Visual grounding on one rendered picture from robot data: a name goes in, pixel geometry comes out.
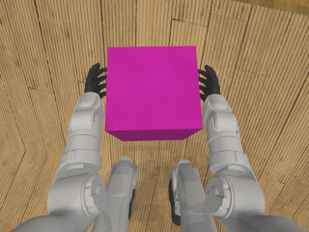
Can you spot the right robot upper arm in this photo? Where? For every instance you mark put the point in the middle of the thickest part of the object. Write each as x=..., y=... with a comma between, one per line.
x=239, y=205

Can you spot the robot left forearm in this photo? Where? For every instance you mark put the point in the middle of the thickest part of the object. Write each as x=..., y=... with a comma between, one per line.
x=83, y=139

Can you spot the robot right forearm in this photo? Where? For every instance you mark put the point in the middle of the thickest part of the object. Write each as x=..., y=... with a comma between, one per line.
x=226, y=153

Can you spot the robot left foot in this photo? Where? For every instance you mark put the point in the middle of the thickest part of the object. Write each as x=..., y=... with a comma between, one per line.
x=130, y=204

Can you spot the left robot upper arm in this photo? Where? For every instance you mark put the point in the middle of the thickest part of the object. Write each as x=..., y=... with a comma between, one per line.
x=73, y=204

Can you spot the robot right shin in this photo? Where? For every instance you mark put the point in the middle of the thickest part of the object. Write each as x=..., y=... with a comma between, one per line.
x=175, y=195

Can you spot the robot right hand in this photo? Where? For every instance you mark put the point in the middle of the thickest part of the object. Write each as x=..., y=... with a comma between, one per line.
x=211, y=82

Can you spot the carton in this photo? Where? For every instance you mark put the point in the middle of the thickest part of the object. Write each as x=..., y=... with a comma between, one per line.
x=152, y=93

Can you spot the robot left hand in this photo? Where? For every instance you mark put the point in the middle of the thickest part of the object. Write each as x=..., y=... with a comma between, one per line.
x=93, y=81

